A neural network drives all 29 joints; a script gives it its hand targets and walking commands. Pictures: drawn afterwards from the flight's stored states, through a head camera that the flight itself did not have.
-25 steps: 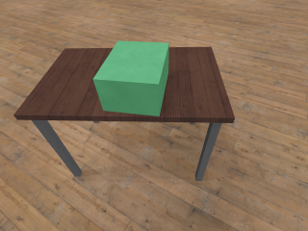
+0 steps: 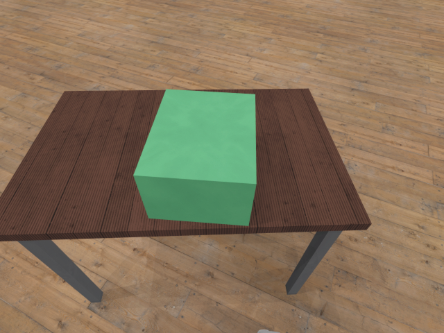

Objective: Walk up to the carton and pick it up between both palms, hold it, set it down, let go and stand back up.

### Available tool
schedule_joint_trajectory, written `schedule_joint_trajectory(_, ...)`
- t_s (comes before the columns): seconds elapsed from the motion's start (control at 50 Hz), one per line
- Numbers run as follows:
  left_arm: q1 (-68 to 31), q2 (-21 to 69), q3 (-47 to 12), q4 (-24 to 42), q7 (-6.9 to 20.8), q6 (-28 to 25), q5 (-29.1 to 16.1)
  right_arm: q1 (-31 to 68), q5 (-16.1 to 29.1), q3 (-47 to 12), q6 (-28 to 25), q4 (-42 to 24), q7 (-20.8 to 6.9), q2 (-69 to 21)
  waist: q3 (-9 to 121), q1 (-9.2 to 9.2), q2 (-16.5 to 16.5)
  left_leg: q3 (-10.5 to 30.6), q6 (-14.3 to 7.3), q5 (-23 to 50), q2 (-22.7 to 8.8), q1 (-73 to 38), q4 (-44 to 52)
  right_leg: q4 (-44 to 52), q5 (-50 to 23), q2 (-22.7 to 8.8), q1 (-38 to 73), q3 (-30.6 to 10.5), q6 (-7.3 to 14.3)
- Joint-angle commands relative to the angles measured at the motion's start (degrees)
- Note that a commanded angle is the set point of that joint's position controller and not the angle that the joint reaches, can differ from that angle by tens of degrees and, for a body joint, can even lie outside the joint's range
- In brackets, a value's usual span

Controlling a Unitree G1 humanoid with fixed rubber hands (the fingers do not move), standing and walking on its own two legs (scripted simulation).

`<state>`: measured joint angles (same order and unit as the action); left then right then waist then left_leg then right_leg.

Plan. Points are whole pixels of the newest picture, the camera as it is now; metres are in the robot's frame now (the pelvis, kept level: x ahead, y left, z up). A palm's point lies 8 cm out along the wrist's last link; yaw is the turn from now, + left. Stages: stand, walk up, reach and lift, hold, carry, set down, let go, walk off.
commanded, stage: walk up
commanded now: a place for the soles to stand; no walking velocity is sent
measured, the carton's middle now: (204, 153) +0.56 +0.01 -0.03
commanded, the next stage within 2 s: none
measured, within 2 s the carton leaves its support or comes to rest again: neither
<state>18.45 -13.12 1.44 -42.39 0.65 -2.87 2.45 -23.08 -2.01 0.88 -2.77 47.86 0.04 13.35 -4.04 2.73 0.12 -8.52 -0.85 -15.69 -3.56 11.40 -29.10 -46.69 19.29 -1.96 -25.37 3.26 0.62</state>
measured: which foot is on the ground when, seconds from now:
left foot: down 0.00-0.88, up 0.90-1.00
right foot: up 0.00-0.04, down 0.06-1.00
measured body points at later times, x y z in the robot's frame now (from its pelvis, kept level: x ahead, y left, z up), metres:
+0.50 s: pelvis +0.06 +0.02 -0.01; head +0.07 +0.02 +0.44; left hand +0.16 +0.26 -0.14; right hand +0.11 -0.23 -0.14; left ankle +0.02 +0.11 -0.74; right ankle +0.10 -0.11 -0.74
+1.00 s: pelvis +0.04 +0.02 -0.01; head +0.08 +0.01 +0.44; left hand +0.07 +0.29 -0.14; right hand +0.07 -0.26 -0.16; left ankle +0.02 +0.15 -0.70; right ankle +0.10 -0.11 -0.74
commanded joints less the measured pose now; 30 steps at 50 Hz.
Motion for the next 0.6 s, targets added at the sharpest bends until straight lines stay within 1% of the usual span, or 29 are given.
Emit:
schedule_joint_trajectory(0.0,5.76,0.52,-0.22,1.2,-0.77,-0.94,0.13,1.75,0.16,0.64,0.01,-1.51,-0.12,8.28,4.01,-4.25,-5.63,4.64,-8.05,31.84,-9.08,4.71,-1.03,13.23,-16.21,2.37,13.43,2.85,1.1)
schedule_joint_trajectory(0.02,6.28,-0.68,0.03,0.55,-1.08,-1.14,0.22,2.05,0.69,-0.1,0.26,-1.65,-0.34,7.12,4.79,-5.28,-2.84,4.2,-5.94,28.7,-8.26,7.39,-3.76,16.55,-24.01,2.21,18.29,1.89,1.91)
schedule_joint_trajectory(0.04,6.45,-3.16,0.43,0.81,-1.42,-1.14,0.62,0.27,0.91,-1.19,0.45,-1.61,-0.5,5.03,7.4,-5.23,0.41,3.99,-3.24,18.99,-7.07,10.72,-7.13,16.29,-30.74,-3.15,24.18,-3.82,3.39)
schedule_joint_trajectory(0.06,6.12,-7.06,1.09,1.82,-1.59,-0.85,0.2,-3.13,1.51,-2.43,1.05,-1.75,-0.37,2.8,10.89,-4.2,6.23,2.58,-0.32,0.81,-3.44,11.65,-13.74,17.8,-35.96,-14.72,24.69,-17.7,7.5)
schedule_joint_trajectory(0.08,5.69,-8.99,1.2,1.78,-1.98,0.06,-1.63,-4.98,1.36,-2.48,2.67,-1.05,0.34,3.25,10.54,-4.01,6.51,3.32,0.98,-16.43,-0.76,10.06,-18.32,21.28,-31.96,-20.53,20.12,-24.59,13.33)
schedule_joint_trajectory(0.1,3.16,-9.16,1.11,1.35,-2.33,0.94,-2.34,-2.17,0.9,-2.25,3.89,-1.49,0.89,3.96,6.54,-4.33,6.3,5.26,1.21,-20.57,-0.51,12.67,-17.28,23.51,-24.76,-20.57,16.92,-25.26,14.87)
schedule_joint_trajectory(0.12,0.01,-8.64,0.78,1.11,-2.53,1.56,-2.16,-0.95,0.7,-2.22,4.11,-1.66,1.12,3.83,4.35,-3.58,6.72,6.28,1.22,-18.25,-1.17,13.45,-14.18,23.43,-22.55,-18.74,15.76,-22.86,13.71)
schedule_joint_trajectory(0.14,-3.25,-8.42,0.27,0.73,-2.43,1.94,-1.99,-2.72,0.73,-2.15,3.7,-0.99,1.14,4.02,5.4,-1.85,7.68,6.53,0.79,-9.99,-1.93,9.02,-7.48,22.26,-22.22,-16.47,13.24,-19.01,11.22)
schedule_joint_trajectory(0.16,-6.27,-7.5,-0.53,0.99,-2.05,2.09,-1.95,-3.91,0.86,-1.88,3.1,0.18,0.92,4.94,5.84,-0.48,7.2,6.9,0.33,-2.55,-2.34,3.47,-1.59,21.49,-19.5,-12.38,9.43,-13.72,7.97)
schedule_joint_trajectory(0.18,-7.44,-5.74,-1.49,0.56,-1.45,2.06,-2.04,-3.15,0.88,-1.65,2.35,0.83,0.63,6.17,4.62,-0.89,4.71,8.54,-0.38,2.75,-3.8,1.39,2.42,19.29,-17.24,-8.76,7.74,-9.4,5.49)
schedule_joint_trajectory(0.2,-6.59,-4.31,-1.9,-0.18,-1.18,1.76,-2.29,-1.48,1.33,-1.38,1.93,1.54,0.27,7.28,3.86,-2.05,1.02,10.16,-1.1,6.06,-4.68,2.61,3.67,17.38,-18.22,-5.52,9.8,-7.26,4.17)
schedule_joint_trajectory(0.22,-6.06,-3.96,-2.18,-1.44,-1.13,1.39,-2.2,-0.27,1.67,-1.26,1.71,1.99,0.09,7.81,3.6,-2.71,-0.23,10.18,-1.7,11.34,-5.47,3.18,3.78,15.51,-21.36,-4.58,11.81,-5.8,3.53)
schedule_joint_trajectory(0.24,-5.94,-4.2,-2.29,-2.53,-1.22,1.1,-1.92,0.43,2.02,-1.31,1.57,2.19,0.07,7.62,3.84,-2.96,-0.48,9.2,-1.76,16.53,-5.54,2.52,3.09,14.71,-25.09,-4.66,12.76,-5.31,3.26)
schedule_joint_trajectory(0.28,-5.66,-5.12,-2.27,-3.7,-1.39,0.72,-1.67,0.05,1.88,-1.28,1.47,2.7,0.24,7.05,6.22,-2.36,-1.34,8.05,-1.17,23.54,-5.18,-0.5,1.24,13.57,-31.88,-5.73,14.03,-5.45,3.84)
schedule_joint_trajectory(0.3,-5.54,-5.36,-2.24,-4.6,-1.52,0.71,-1.77,0.51,1.91,-1.17,1.58,2.66,0.34,6.81,7.19,-2.61,-0.78,7.6,-1.06,24.25,-4.99,-1.67,0.95,13.85,-31.97,-5.66,13.92,-4.9,3.98)
schedule_joint_trajectory(0.34,-6.2,-4.7,-2.52,-5.53,-1.7,0.99,-1.68,1.91,2.08,-0.96,2.02,2.57,0.44,6.74,7.34,-2.58,-1.64,7.03,-1.02,21.61,-4.84,-2.05,1.6,14.5,-29.75,-5.55,13.74,-4.49,3.72)
schedule_joint_trajectory(0.36,-6.86,-4.76,-2.75,-5.91,-1.76,1.2,-1.77,2.14,2.3,-0.94,2.27,2.66,0.45,6.6,6.95,-2.43,-2.19,6.99,-1.17,19.68,-4.69,-1.63,2.62,14.68,-27.67,-5.51,13.45,-4.46,3.49)
schedule_joint_trajectory(0.38,-7.12,-5.05,-2.69,-6.15,-1.82,1.39,-1.7,3.02,2.06,-0.94,2.51,2.68,0.5,6.66,5.62,-2.47,-1.92,7.41,-1.12,18.51,-4.94,-1.15,3.06,15.05,-26.06,-5.35,12.81,-4.38,3.35)
schedule_joint_trajectory(0.4,-6.85,-4.97,-2.73,-6.74,-1.86,1.53,-1.66,3.58,2.03,-0.86,2.67,2.75,0.54,6.65,5.45,-2.56,-2.63,7.34,-1.54,16.69,-4.99,-1.39,4.01,15.68,-23.59,-5.12,11.95,-4.27,3.16)
schedule_joint_trajectory(0.46,-7.26,-5.33,-2.92,-8.06,-1.91,1.79,-1.55,3.74,2.14,-0.95,2.94,3.65,0.53,7.01,3.28,-2.29,-0.68,7.97,-1.61,12.92,-5.56,-0.01,6.2,16.72,-19.59,-4.43,11.33,-3.85,2.48)
schedule_joint_trajectory(0.5,-6.51,-5.65,-3.03,-8.95,-1.88,1.67,-1.56,4.82,2.12,-1.0,3.0,4.21,0.5,7.3,2.55,-2.86,-1.57,7.35,-1.92,10.76,-4.96,-0.58,6.89,17.67,-19.16,-4.61,11.07,-4.7,2.47)
schedule_joint_trajectory(0.52,-6.39,-6.15,-3.01,-9.32,-1.9,1.6,-1.55,4.79,2.14,-1.11,2.93,4.54,0.48,7.2,2.1,-2.52,-1.72,7.38,-2.01,10.09,-5.09,0.13,7.18,17.87,-19.23,-4.64,11.32,-4.65,2.48)
schedule_joint_trajectory(0.54,-6.02,-6.27,-3.1,-9.7,-1.86,1.55,-1.54,4.91,2.09,-1.2,2.95,4.83,0.51,7.24,2.06,-2.86,-0.75,7.19,-2.25,8.77,-4.89,0.06,7.53,18.53,-18.37,-4.59,11.38,-4.76,2.4)
schedule_joint_trajectory(0.56,-5.58,-6.39,-3.05,-10.16,-1.85,1.5,-1.58,5.25,2.1,-1.2,2.94,5.07,0.5,7.43,2.09,-2.99,-0.64,7.51,-2.39,6.42,-4.92,0.43,7.75,19.12,-17.15,-4.63,11.71,-5.23,2.5)
schedule_joint_trajectory(0.58,-5.09,-6.85,-3.0,-10.58,-1.81,1.47,-1.55,5.23,1.96,-1.3,2.96,5.41,0.51,7.5,2.05,-3.1,-0.41,7.03,-2.35,6.16,-4.67,-0.26,8.02,19.38,-17.26,-4.96,11.36,-5.52,2.49)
